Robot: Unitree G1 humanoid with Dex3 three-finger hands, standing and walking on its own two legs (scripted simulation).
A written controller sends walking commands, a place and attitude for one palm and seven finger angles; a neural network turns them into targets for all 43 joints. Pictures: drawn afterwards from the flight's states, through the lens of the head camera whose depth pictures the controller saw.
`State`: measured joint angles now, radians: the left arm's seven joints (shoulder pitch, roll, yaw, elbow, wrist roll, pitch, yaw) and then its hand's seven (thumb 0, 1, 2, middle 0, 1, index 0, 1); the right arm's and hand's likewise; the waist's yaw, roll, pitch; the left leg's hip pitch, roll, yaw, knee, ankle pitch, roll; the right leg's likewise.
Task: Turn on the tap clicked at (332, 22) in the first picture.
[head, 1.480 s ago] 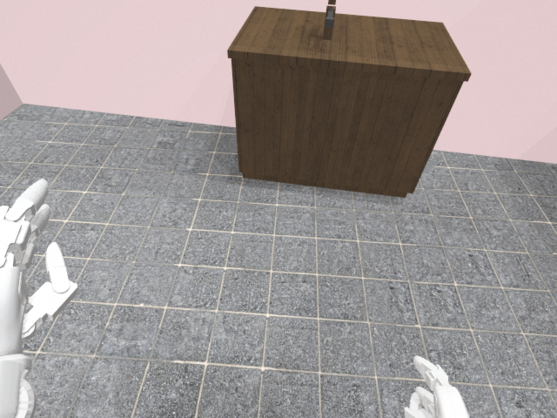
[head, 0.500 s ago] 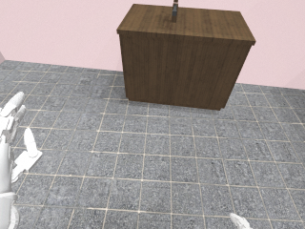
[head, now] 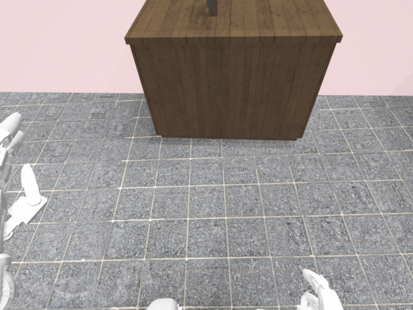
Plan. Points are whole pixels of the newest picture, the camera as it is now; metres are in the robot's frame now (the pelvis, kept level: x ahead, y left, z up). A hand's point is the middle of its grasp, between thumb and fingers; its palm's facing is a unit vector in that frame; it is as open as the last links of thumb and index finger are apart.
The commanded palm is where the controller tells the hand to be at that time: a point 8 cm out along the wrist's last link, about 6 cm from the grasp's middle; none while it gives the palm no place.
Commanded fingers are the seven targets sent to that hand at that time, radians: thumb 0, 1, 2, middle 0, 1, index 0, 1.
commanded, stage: walk to a spot facing it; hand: left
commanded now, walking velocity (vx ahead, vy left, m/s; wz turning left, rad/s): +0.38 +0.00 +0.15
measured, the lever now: (210, 2) +1.18 +0.06 +0.08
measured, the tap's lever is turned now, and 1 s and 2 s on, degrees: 0 0 0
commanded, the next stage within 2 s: turn to face it in 0.76 s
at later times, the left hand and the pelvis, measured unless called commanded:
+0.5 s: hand (80, 107) +0.40 +0.24 +0.20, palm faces +0.42 -0.82 -0.40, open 7.4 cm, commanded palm +0.32 +0.28 +0.20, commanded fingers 0.00 0.90 0.90 -0.20 -0.30 -0.20 -0.30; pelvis +0.17 +0.00 +0.01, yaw +1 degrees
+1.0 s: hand (93, 75) +0.49 +0.25 +0.20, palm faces +0.56 -0.72 -0.41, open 7.4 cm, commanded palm +0.43 +0.29 +0.20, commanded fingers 0.00 0.90 0.90 -0.20 -0.30 -0.20 -0.30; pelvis +0.32 -0.02 +0.00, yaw +9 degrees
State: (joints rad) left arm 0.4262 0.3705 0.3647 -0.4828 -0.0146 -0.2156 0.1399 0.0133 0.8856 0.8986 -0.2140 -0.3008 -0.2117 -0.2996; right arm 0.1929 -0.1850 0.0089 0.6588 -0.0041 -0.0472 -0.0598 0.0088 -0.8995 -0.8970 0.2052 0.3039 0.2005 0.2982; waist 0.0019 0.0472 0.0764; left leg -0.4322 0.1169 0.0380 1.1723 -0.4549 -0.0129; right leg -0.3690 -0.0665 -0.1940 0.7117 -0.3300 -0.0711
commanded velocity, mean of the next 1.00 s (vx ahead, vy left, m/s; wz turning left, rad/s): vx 0.26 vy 0.00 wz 0.15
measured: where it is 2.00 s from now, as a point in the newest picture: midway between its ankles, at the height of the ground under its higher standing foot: (230, 283)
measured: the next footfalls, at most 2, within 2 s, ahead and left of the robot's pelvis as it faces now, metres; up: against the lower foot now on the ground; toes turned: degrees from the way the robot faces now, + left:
left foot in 0.34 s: +0.26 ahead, +0.13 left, +0.00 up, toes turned +12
right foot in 0.66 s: +0.32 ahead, -0.16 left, +0.00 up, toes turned -6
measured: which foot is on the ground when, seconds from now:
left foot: up 0.00-0.32, down 0.34-0.66, up 0.68-0.94, down 0.96-1.00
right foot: down 0.00-0.34, up 0.36-0.64, down 0.66-0.96, up 0.98-1.00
